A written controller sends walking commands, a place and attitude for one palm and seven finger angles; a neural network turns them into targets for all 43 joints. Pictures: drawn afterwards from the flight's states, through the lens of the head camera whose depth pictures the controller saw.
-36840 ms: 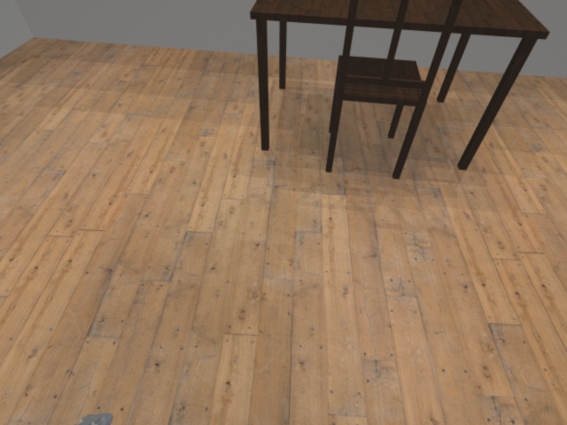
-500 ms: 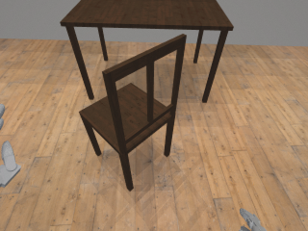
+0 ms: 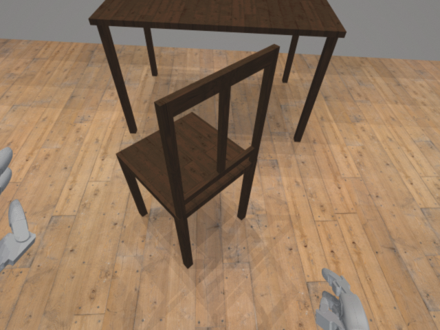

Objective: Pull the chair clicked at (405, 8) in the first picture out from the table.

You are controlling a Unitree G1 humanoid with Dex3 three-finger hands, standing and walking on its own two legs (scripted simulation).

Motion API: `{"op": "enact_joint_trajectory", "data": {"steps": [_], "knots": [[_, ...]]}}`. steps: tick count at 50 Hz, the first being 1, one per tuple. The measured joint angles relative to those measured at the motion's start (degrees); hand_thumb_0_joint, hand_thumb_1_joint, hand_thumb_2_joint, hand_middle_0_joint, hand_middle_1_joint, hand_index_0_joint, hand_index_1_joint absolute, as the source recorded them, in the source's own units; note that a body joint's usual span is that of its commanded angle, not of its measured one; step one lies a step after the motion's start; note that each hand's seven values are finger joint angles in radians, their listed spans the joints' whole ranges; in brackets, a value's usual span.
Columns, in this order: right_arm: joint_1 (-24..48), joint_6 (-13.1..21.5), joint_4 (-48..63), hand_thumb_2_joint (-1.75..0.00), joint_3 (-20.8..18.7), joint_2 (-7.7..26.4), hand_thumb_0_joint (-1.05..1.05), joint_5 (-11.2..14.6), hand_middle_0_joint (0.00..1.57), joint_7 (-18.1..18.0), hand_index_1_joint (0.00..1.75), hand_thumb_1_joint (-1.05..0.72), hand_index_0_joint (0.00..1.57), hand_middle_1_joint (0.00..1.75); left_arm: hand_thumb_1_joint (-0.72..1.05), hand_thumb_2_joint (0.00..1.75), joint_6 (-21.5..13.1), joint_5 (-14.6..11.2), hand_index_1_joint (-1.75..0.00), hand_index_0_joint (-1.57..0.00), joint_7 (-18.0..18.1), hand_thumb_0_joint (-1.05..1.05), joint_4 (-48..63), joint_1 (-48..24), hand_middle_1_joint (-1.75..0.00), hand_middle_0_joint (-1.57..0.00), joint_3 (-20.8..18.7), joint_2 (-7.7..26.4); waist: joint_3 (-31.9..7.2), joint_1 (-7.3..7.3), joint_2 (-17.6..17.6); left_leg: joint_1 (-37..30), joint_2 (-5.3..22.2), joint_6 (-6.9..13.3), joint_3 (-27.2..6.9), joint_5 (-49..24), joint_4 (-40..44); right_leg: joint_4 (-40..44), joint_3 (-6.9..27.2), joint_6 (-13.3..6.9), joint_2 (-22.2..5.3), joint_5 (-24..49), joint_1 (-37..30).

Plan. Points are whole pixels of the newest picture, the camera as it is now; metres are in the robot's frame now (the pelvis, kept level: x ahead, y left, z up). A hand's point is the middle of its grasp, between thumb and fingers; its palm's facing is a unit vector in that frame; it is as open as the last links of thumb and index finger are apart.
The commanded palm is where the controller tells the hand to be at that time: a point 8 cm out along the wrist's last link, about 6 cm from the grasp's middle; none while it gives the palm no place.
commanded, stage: stop stepping back and stand still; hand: left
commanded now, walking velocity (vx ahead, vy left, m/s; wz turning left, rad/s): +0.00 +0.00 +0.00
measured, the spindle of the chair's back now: (222, 135) +0.64 +0.04 -0.06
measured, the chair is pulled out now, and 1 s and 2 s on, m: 0.67 0.67 0.67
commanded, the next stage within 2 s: let the arm hang, fingers relaxed in 0.18 s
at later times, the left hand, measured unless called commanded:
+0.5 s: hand out of the picture +0.13 +0.21 -0.14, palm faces +0.02 -0.96 -0.28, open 7.4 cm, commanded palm none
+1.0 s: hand out of the picture -0.03 +0.17 -0.17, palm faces +0.08 -0.97 -0.23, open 7.4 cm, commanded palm none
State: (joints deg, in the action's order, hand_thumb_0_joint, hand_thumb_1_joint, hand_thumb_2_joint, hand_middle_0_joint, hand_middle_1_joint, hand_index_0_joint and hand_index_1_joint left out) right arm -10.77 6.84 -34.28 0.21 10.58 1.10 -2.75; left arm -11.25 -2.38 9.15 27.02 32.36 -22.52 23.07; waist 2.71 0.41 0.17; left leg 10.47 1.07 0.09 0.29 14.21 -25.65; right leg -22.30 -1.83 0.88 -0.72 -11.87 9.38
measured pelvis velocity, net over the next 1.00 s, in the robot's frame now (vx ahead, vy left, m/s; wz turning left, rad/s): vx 0.00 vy -0.02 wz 0.05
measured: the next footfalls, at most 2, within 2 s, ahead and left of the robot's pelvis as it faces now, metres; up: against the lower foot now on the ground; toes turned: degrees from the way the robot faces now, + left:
none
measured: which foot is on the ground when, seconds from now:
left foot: down 0.00-1.00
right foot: down 0.00-1.00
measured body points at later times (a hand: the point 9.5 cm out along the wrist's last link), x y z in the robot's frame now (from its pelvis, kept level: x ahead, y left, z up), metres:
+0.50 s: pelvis +0.00 +0.01 -0.01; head +0.03 +0.00 +0.44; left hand +0.13 +0.26 -0.12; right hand +0.13 -0.24 -0.14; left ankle +0.00 +0.12 -0.74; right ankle +0.00 -0.13 -0.74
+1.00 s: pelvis +0.00 -0.02 +0.00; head +0.01 -0.03 +0.44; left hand -0.03 +0.22 -0.15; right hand -0.01 -0.23 -0.17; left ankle +0.00 +0.12 -0.74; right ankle +0.00 -0.13 -0.74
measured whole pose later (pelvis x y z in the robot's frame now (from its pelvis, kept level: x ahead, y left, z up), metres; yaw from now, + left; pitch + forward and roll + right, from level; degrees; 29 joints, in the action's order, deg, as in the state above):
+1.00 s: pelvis +0.00 -0.02 +0.00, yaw +3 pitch -1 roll +0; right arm -20.1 -0.5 -60.0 -0.1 8.8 -1.0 -0.9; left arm 1.1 0.7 1.5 -60.2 19.7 0.0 9.3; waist 2.5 0.2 2.1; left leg 11.7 0.3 -0.9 -2.4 14.5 -27.4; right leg -27.6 -4.5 -0.5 -1.6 -15.2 11.2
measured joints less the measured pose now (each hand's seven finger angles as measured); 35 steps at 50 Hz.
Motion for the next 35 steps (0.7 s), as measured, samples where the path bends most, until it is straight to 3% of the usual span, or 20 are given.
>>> {"op": "enact_joint_trajectory", "data": {"steps": [14, 16, 18, 22, 26, 29, 35], "knots": [[-0.6, -1.8, 0.6, -0.90, -0.5, 0.8, 0.01, 0.2, 0.20, -0.4, 0.30, -0.90, 0.20, 0.30, 0.89, 0.90, 0.7, -0.5, -0.30, -0.21, 0.0, 0.01, 0.9, 0.5, -0.30, -0.21, 0.1, 0.4, 0.4, -0.40, -0.5, -1.0, -0.5, 0.4, 0.2, 0.6, 0.6, 1.0, 0.2, 0.5, -0.4, -0.4, -1.1], [-0.5, -0.2, -1.8, -0.90, -1.5, 2.1, 0.01, -0.1, 0.20, 1.8, 0.30, -0.90, 0.20, 0.30, 0.89, 0.90, 0.2, 2.1, -0.30, -0.21, -2.3, 0.01, -6.7, -3.6, -0.30, -0.21, 3.5, 0.9, -0.9, -0.24, 0.5, 1.8, -1.0, 0.6, -0.4, 1.0, -1.4, -2.5, -0.6, 0.4, -1.0, -1.1, 2.1], [0.2, -1.5, -4.9, -0.90, -1.8, 3.6, 0.01, -1.0, 0.20, 3.1, 0.30, -0.90, 0.20, 0.30, 0.89, 0.90, 4.2, 3.4, -0.30, -0.20, -5.1, 0.00, -19.9, -9.5, -0.30, -0.20, 8.7, -0.5, -2.7, -0.01, 1.4, 4.6, -2.2, 1.0, -0.6, 1.8, -3.8, -6.1, -0.7, 0.6, -2.3, -3.5, 5.1], [1.2, -5.0, -9.3, -0.90, -1.2, 4.3, 0.01, -2.3, 0.20, 3.6, 0.30, -0.90, 0.20, 0.30, 0.90, 0.90, 12.1, 4.4, -0.30, -0.20, -7.8, 0.00, -48.8, -17.6, -0.30, -0.19, 16.7, -6.5, -2.8, -1.04, 2.6, 6.4, -3.0, 1.3, -0.9, 2.9, -6.5, -10.1, -0.9, 1.2, -3.1, -5.5, 7.3], [-0.9, -6.4, -12.7, -0.90, 0.0, 2.3, 0.01, -2.5, 0.20, 3.4, 0.30, -0.91, 0.20, 0.30, 0.91, 0.90, 15.0, 4.1, -0.30, -0.19, -8.8, 0.01, -67.0, -18.0, -0.30, -0.19, 22.4, -11.8, -0.6, -2.00, 0.1, 4.7, -2.9, 0.8, -1.1, 2.8, -5.9, -10.5, -1.0, 0.6, -3.1, -6.1, 6.0], [-3.5, -6.9, -16.0, -0.90, 0.5, 0.7, 0.01, -2.4, 0.20, 2.9, 0.30, -0.91, 0.20, 0.30, 0.96, 0.89, 14.3, 2.8, -0.30, -0.20, -7.5, -0.01, -73.9, -16.9, -0.30, -0.20, 22.1, -14.3, 0.9, -1.44, -1.5, 3.6, -2.2, 0.3, -1.9, 2.3, -4.9, -8.7, -1.9, 0.2, -2.4, -5.3, 4.3], [-7.8, -8.0, -21.7, -0.90, 0.1, -0.8, 0.01, -2.3, 0.20, 2.2, 0.30, -0.91, 0.20, 0.30, 0.99, 0.89, 13.2, 3.1, -0.30, -0.21, -7.8, -0.03, -80.8, -15.1, -0.30, -0.21, 21.9, -11.7, 1.7, 0.02, -0.7, 2.5, -1.2, -0.5, -3.3, 1.2, -3.3, -5.1, -3.4, -0.7, -1.2, -3.6, 1.9]]}}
